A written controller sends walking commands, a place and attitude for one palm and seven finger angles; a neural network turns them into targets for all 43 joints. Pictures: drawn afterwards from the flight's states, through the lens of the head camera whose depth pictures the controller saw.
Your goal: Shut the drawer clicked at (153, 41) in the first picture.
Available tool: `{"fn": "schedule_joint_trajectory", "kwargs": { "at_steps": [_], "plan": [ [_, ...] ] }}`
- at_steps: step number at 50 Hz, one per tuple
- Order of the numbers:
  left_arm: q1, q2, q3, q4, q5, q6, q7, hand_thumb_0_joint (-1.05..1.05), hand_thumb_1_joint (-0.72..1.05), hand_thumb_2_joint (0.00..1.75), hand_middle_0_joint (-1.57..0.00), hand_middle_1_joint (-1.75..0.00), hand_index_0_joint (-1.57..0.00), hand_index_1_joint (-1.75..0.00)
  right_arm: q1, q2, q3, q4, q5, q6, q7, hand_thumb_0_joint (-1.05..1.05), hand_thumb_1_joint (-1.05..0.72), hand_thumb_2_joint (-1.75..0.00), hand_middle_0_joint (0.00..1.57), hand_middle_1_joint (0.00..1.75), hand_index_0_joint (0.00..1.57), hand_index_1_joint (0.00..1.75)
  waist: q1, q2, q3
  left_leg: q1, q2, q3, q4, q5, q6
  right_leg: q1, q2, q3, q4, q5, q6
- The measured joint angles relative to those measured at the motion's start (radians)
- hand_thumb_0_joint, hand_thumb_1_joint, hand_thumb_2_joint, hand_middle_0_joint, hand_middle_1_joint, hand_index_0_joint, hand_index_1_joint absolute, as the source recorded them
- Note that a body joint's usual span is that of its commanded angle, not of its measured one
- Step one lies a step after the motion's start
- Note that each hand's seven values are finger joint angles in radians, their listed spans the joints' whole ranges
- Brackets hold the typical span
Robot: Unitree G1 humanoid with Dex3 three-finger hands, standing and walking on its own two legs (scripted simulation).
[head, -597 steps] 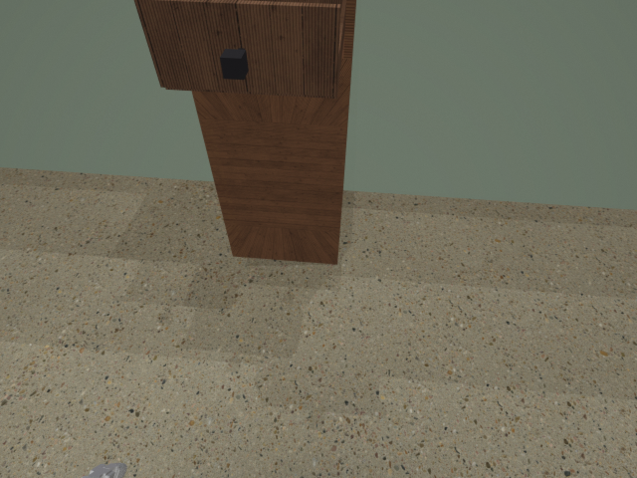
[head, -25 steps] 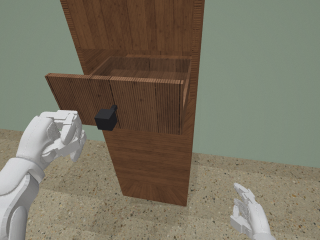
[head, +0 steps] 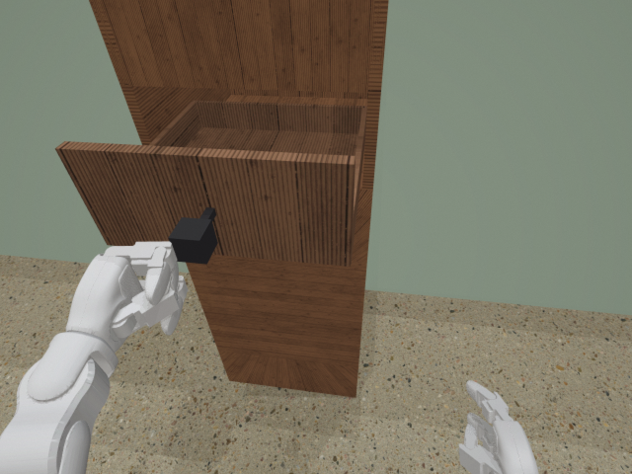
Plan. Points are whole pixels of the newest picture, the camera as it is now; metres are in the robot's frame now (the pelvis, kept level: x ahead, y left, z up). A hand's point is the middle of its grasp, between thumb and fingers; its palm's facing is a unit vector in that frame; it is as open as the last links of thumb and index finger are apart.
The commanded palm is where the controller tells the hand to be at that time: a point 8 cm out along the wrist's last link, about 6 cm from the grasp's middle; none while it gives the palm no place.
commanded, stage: bring the fist close to the handle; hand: left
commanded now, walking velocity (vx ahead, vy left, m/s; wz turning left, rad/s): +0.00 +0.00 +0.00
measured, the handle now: (200, 230) +0.37 +0.19 +0.16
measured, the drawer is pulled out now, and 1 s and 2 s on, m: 0.21 0.21 0.09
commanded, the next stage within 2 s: push the drawer shut in 0.70 s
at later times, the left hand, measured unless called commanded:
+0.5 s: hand (201, 294) +0.27 +0.16 +0.15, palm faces -0.03 -1.00 -0.07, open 3.3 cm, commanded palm +0.24 +0.21 +0.16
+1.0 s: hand (202, 285) +0.28 +0.16 +0.15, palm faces -0.03 -1.00 -0.06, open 3.2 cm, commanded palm +0.27 +0.21 +0.16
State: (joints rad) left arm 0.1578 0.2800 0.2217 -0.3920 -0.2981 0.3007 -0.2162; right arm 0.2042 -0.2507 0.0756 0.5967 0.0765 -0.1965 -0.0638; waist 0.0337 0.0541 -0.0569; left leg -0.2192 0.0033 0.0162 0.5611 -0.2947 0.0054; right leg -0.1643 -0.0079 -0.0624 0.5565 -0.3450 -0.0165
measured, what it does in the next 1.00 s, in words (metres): stands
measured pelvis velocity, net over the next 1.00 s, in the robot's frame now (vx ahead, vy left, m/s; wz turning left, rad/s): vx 0.00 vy -0.01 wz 0.00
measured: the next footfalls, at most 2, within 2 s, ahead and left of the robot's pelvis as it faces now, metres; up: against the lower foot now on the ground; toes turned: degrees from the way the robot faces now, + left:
none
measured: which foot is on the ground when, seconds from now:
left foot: down 0.00-1.00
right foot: down 0.00-1.00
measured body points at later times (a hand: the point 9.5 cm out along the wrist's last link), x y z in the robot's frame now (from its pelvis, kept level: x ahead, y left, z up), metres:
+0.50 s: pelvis +0.00 -0.01 +0.00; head -0.03 -0.03 +0.45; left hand +0.26 +0.21 +0.16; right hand +0.18 -0.23 -0.07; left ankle +0.01 +0.12 -0.73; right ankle -0.03 -0.10 -0.73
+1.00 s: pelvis +0.00 -0.01 +0.00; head -0.03 -0.04 +0.45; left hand +0.28 +0.21 +0.16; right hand +0.18 -0.24 -0.07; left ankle +0.01 +0.12 -0.73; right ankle -0.03 -0.10 -0.73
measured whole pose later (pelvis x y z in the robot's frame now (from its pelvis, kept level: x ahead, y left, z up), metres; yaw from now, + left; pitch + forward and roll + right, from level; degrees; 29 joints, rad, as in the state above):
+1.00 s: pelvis +0.00 -0.01 +0.00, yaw +0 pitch -2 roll +0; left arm -0.01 0.27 0.18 -0.05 -0.27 0.09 -0.22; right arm 0.20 -0.26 0.05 0.62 0.07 -0.18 -0.07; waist 0.02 0.06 -0.04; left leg -0.24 0.02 0.01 0.56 -0.29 -0.01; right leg -0.19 0.01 -0.07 0.57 -0.34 -0.04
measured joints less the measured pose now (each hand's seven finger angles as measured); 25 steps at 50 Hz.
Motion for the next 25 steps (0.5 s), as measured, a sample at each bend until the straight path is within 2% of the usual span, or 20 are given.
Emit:
{"fn": "schedule_joint_trajectory", "kwargs": {
  "at_steps": [7,15,25],
  "plan": [
    [-0.014,-0.009,-0.011,0.084,0.016,-0.067,0.013,0.02,0.9,0.9,-1.4,-1.6,-1.4,-1.6,0.01,0.001,-0.009,0.007,-0.004,0.002,-0.003,0.01,-0.9,-0.9,0.2,0.3,0.2,0.3,-0.007,-0.001,0.005,-0.006,0.002,0.001,0.001,0.0,-0.001,-0.007,0.002,0.001,0.001,0.001,-0.001],
    [-0.057,-0.035,-0.053,0.179,0.035,-0.142,0.018,0.02,0.9,0.9,-1.4,-1.6,-1.4,-1.6,0.012,0.004,-0.015,0.014,-0.009,-0.003,-0.001,0.01,-0.9,-0.9,0.2,0.3,0.2,0.3,-0.015,0.001,0.01,-0.017,0.002,0.002,0.0,0.003,-0.003,-0.022,0.002,0.003,0.008,0.0,-0.003],
    [-0.047,-0.032,-0.047,0.211,0.038,-0.195,0.031,0.02,0.9,0.9,-1.4,-1.6,-1.4,-1.6,0.018,0.006,-0.019,0.011,-0.013,0.009,0.01,0.01,-0.9,-0.9,0.2,0.3,0.2,0.3,-0.022,0.004,0.005,-0.014,0.011,0.008,-0.005,0.003,-0.011,-0.026,0.01,0.009,0.01,-0.002,-0.011]
  ]
}}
